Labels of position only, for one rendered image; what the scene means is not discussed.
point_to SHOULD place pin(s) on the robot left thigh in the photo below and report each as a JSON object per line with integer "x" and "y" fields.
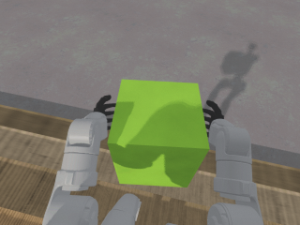
{"x": 125, "y": 211}

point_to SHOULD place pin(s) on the left robot forearm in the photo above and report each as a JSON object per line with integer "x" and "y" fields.
{"x": 79, "y": 166}

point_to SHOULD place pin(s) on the left robot upper arm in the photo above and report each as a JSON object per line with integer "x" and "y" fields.
{"x": 72, "y": 210}

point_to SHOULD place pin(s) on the carton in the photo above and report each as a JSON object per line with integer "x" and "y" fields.
{"x": 158, "y": 134}

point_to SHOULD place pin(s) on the robot right hand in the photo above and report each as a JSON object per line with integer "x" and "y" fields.
{"x": 215, "y": 114}

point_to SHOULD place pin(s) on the right robot upper arm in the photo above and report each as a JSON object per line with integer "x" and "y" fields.
{"x": 222, "y": 213}

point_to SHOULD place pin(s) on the robot left hand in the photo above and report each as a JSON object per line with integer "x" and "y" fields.
{"x": 101, "y": 107}

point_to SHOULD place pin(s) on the right robot forearm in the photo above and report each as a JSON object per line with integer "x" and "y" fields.
{"x": 233, "y": 164}

